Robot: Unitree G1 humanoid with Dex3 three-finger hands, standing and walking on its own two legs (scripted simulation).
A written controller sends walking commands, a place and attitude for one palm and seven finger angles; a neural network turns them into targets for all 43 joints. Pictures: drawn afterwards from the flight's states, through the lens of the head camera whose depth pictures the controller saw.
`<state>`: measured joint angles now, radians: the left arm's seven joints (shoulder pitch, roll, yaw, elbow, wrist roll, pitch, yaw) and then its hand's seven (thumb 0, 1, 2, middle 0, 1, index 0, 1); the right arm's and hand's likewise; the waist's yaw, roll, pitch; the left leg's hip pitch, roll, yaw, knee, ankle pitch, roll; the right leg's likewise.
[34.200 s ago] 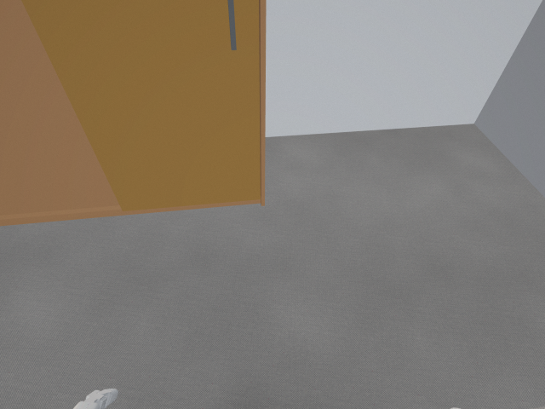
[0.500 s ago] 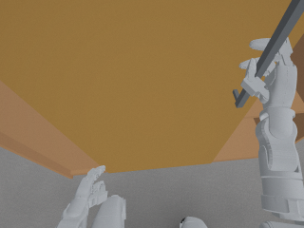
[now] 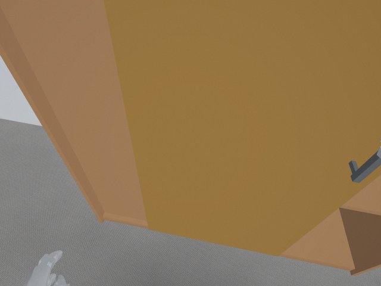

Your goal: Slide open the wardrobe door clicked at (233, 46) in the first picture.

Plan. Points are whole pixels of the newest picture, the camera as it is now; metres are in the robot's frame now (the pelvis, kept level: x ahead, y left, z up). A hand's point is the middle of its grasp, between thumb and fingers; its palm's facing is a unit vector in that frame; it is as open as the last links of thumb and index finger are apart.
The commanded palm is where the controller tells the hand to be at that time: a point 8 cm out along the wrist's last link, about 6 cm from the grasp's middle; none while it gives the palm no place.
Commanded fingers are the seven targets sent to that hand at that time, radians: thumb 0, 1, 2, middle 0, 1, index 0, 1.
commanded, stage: stop walking and hold the door there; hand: right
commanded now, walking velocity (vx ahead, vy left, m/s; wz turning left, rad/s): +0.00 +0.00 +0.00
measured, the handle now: out of the picture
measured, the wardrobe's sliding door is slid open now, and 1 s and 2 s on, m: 0.38 0.38 0.38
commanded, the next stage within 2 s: loosen the grip on the handle in 1.96 s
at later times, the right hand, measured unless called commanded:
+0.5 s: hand out of the picture +0.37 -0.31 +0.17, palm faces +0.44 +0.86 -0.26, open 5.3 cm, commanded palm +0.33 -0.35 +0.14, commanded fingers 0.00 -0.90 -0.90 0.45 1.40 0.45 1.40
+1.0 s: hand out of the picture +0.38 -0.33 +0.15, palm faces +0.35 +0.90 -0.25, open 5.3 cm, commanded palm +0.34 -0.36 +0.14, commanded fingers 0.00 -0.90 -0.90 0.45 1.40 0.45 1.40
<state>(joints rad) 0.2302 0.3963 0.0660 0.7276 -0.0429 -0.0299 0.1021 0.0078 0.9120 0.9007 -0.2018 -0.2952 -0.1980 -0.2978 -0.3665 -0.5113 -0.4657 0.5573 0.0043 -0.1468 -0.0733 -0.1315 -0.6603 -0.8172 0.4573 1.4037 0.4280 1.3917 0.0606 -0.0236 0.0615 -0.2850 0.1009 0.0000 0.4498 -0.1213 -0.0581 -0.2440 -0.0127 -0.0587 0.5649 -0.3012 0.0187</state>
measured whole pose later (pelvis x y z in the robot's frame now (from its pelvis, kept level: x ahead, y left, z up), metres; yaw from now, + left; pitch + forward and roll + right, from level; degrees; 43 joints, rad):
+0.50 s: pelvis -0.06 -0.03 +0.00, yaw +5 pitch -2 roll +0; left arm 0.31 0.26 -0.02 0.77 -0.05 -0.05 0.11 0.01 0.91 0.90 -0.21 -0.30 -0.21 -0.30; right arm -0.58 -0.56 -0.39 0.85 0.01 -0.17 -0.09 -0.12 -0.73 -0.80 0.46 1.40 0.37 1.39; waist 0.04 -0.03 0.03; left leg -0.29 0.05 0.00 0.53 -0.26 -0.02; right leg -0.30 -0.05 -0.12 0.50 -0.17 -0.03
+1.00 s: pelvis -0.04 -0.06 -0.01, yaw -1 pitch -2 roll -1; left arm 0.24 0.36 0.05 0.74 -0.04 -0.02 0.09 0.01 0.91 0.90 -0.20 -0.30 -0.20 -0.30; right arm -0.62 -0.46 -0.31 0.78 0.01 -0.20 -0.03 -0.23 -0.62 -0.80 0.50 1.45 0.47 1.43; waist 0.03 0.00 0.06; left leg -0.28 0.18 0.03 0.61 -0.29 -0.09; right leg -0.27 0.02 -0.09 0.56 -0.24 -0.02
